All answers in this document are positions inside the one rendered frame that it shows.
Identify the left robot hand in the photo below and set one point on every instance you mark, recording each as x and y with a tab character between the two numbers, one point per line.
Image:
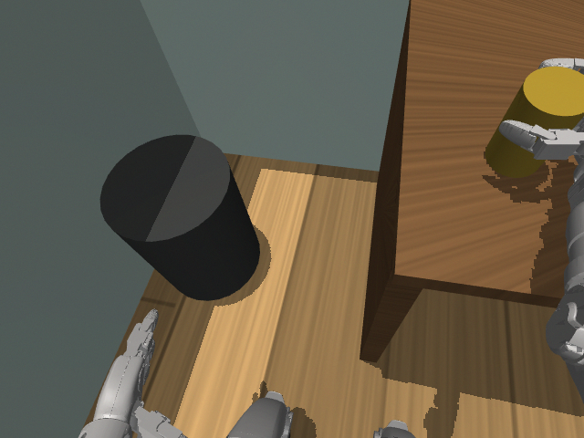
120	397

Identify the right robot arm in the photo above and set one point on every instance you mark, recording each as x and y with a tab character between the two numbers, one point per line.
565	328

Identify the right robot hand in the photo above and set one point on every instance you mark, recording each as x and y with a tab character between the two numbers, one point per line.
552	144

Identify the left robot arm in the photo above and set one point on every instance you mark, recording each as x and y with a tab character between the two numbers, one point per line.
106	428

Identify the desk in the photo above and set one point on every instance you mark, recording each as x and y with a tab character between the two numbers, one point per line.
443	218

